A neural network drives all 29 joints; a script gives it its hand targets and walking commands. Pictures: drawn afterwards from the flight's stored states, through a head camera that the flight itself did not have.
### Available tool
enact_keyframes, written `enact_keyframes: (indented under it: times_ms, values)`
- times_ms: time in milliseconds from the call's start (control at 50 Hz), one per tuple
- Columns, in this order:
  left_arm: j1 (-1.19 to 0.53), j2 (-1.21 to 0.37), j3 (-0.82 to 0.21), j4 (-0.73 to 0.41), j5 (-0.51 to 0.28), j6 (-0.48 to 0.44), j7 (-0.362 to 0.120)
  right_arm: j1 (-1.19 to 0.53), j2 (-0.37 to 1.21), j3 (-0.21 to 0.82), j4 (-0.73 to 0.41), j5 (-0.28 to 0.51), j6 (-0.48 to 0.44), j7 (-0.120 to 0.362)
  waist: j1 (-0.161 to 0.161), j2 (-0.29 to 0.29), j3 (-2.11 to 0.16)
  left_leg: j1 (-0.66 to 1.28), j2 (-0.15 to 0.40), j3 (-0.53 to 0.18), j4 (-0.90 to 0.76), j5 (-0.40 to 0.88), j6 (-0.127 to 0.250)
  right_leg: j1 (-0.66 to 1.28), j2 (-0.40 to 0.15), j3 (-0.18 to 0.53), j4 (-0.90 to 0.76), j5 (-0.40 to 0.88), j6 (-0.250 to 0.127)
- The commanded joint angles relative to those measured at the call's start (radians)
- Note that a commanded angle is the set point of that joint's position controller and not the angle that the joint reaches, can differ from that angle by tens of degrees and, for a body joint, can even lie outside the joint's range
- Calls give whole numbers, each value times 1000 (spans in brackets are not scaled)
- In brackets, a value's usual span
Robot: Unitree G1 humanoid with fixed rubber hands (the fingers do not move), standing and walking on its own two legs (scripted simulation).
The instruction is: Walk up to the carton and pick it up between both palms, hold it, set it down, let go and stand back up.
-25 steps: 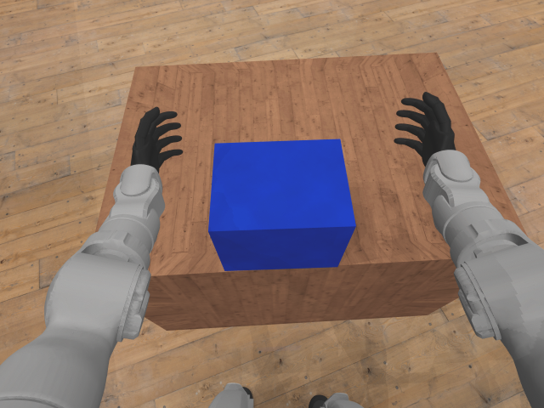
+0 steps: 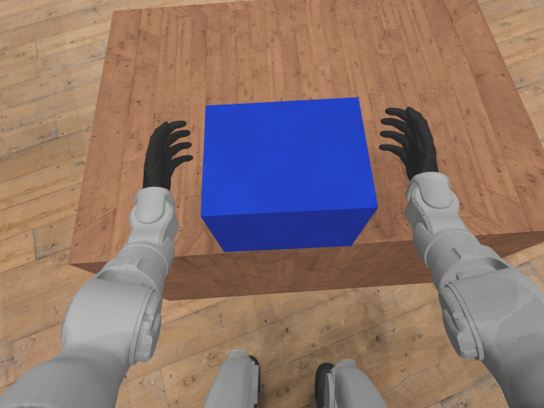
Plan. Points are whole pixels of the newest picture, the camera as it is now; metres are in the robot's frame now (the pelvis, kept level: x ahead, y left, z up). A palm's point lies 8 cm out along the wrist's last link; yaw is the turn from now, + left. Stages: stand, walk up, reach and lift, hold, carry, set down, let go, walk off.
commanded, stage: reach and lift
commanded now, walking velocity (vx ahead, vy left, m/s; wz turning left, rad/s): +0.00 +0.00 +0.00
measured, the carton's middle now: (284, 182) +0.45 +0.03 -0.05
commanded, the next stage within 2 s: none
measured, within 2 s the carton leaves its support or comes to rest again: neither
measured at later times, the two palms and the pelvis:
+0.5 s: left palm (178, 190) +0.41 +0.19 +0.00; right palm (400, 167) +0.45 -0.13 +0.01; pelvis -0.01 +0.00 -0.01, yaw +0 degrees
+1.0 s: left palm (180, 192) +0.41 +0.19 +0.00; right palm (398, 176) +0.44 -0.13 +0.01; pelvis -0.01 +0.00 -0.01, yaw +0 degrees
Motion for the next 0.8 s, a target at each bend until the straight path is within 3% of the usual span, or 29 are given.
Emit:
enact_keyframes:
  times_ms: [0,40,80,160,240,260,320,460,500,560,580,600,700,720,740,780]
  values:
    - [-291,132,57,-130,55,-35,0,-333,-185,-12,-95,11,-70,-7,14,26,-907,593,-42,77,40,623,-73,456,33,-21,-13,508,44]
    - [-257,109,74,-131,69,-29,1,-323,-174,3,-93,5,-70,-10,17,-7,-874,591,-42,74,55,615,-71,446,36,-16,-4,502,50]
    - [-269,99,78,-165,72,-29,2,-338,-161,2,-112,10,-82,-9,29,23,-867,572,-43,70,55,629,-72,438,39,-14,1,495,46]
    - [-266,74,74,-194,64,-33,8,-346,-128,1,-132,-9,-78,-2,23,-9,-835,567,-40,63,70,621,-73,413,36,-6,10,479,46]
    - [-295,31,81,-151,69,-37,3,-373,-63,-10,-108,-55,-50,0,21,-59,-728,501,-43,72,41,483,-50,436,22,3,-4,394,59]
    - [-297,25,88,-141,74,-41,5,-375,-40,-12,-102,-63,-43,1,33,-60,-695,480,-48,73,28,454,-45,443,19,4,-2,379,61]
    - [-327,20,90,-106,77,-46,12,-417,-32,-46,-84,-111,-43,-7,25,-74,-693,456,-46,75,40,409,-44,450,19,13,9,339,56]
    - [-390,26,164,-117,145,-58,48,-438,1,-175,-87,-240,-35,-70,-4,-63,-742,408,-59,96,33,310,-43,515,16,38,-1,301,57]
    - [-403,10,157,-93,154,-49,55,-444,31,-186,-58,-259,-18,-81,-13,-34,-725,393,-58,97,39,289,-48,496,15,33,2,260,44]
    - [-431,-31,138,-55,149,-42,64,-459,73,-183,-19,-251,6,-69,-4,-6,-685,398,-49,87,33,219,-46,440,17,28,-11,148,23]
    - [-429,-58,130,-73,149,-48,69,-449,104,-180,-29,-246,6,-62,5,27,-672,403,-47,76,38,225,-48,405,19,24,-1,129,11]
    - [-455,-53,129,-74,145,-47,72,-461,102,-199,-27,-264,13,-57,-6,18,-685,411,-46,77,44,216,-51,391,18,30,-7,105,9]
    - [-408,-81,149,-67,188,-48,67,-447,137,-206,-48,-292,-1,-51,-4,33,-690,458,-52,71,71,309,-50,397,20,17,6,181,7]
    - [-436,-71,150,-72,196,-51,65,-452,139,-220,-31,-299,0,-48,1,60,-685,457,-51,72,62,300,-56,412,18,19,1,169,4]
    - [-447,-85,154,-58,192,-49,64,-461,141,-230,-34,-316,5,-45,-4,40,-649,462,-48,69,52,272,-55,406,24,13,-3,145,6]
    - [-420,-140,162,-56,219,-49,58,-430,199,-231,-11,-326,0,-35,-11,54,-613,470,-48,66,63,296,-54,397,21,19,-7,148,4]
